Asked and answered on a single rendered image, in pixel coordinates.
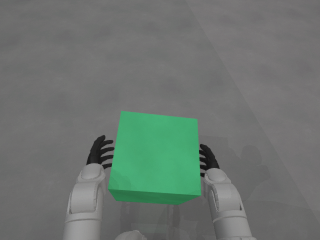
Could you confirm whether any robot right forearm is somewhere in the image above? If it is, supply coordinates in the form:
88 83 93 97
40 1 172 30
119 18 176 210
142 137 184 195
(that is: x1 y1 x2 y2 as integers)
203 168 257 240

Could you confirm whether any robot left forearm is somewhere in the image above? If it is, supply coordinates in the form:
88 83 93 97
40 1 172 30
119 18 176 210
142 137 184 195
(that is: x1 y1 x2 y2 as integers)
62 163 107 240

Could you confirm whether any carton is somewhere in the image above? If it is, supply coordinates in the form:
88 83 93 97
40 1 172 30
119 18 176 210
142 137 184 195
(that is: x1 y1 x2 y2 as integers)
108 111 202 205

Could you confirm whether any left robot hand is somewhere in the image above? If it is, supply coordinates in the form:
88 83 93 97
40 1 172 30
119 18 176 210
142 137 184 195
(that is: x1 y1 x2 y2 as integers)
86 135 115 169

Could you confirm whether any right robot hand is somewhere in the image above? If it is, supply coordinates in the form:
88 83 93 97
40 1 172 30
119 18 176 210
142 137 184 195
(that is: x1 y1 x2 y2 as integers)
199 144 220 178

